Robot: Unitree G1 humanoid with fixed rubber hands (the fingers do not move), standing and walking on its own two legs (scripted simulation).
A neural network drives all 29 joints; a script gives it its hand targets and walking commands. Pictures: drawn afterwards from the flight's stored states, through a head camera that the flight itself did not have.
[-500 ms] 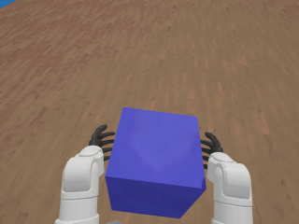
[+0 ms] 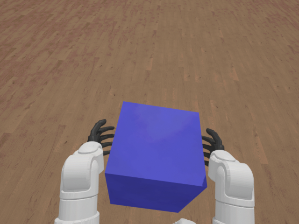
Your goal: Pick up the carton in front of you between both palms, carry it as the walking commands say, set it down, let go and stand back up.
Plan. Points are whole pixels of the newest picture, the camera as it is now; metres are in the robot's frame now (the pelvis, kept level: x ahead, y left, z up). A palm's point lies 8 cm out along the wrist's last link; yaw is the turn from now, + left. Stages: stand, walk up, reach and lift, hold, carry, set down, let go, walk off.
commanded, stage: carry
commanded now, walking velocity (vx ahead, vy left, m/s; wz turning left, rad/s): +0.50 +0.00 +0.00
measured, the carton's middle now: (152, 160) +0.30 +0.00 -0.02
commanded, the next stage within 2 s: none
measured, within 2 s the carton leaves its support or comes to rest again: neither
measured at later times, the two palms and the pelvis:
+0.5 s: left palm (125, 70) +0.60 +0.11 +0.06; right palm (203, 76) +0.62 -0.19 +0.05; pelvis +0.34 -0.05 +0.00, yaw +3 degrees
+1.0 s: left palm (125, 38) +0.82 +0.13 +0.07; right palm (191, 46) +0.82 -0.17 +0.06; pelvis +0.54 -0.02 -0.01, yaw +0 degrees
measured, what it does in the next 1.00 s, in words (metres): walks ahead: right foot, then left foot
